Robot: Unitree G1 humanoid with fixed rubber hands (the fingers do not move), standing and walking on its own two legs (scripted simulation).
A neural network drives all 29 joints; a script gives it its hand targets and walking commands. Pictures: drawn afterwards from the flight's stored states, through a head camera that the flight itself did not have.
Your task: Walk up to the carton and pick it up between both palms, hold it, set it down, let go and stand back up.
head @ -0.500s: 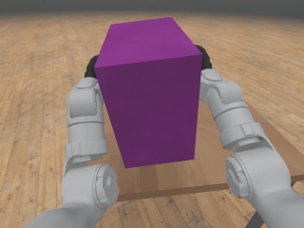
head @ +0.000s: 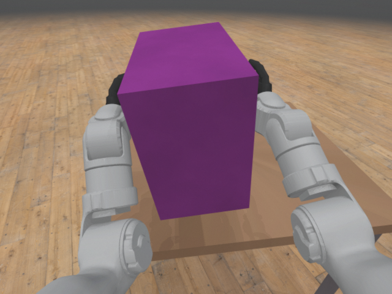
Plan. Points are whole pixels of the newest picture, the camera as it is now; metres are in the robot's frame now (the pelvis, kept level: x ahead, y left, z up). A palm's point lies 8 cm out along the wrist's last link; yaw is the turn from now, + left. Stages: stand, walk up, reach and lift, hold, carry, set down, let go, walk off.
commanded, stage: hold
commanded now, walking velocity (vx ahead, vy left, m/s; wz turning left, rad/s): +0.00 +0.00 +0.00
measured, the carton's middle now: (191, 115) +0.40 +0.01 +0.24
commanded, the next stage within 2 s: none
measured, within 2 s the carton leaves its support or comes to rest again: neither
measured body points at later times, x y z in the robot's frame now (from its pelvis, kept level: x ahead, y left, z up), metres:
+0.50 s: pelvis +0.00 +0.00 +0.00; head -0.08 +0.02 +0.44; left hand +0.38 +0.15 +0.27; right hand +0.38 -0.13 +0.29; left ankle +0.02 +0.13 -0.75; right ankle +0.01 -0.12 -0.75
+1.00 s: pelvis +0.00 +0.00 +0.00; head -0.08 +0.02 +0.44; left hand +0.38 +0.15 +0.27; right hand +0.38 -0.13 +0.29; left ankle +0.02 +0.13 -0.75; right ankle +0.01 -0.12 -0.75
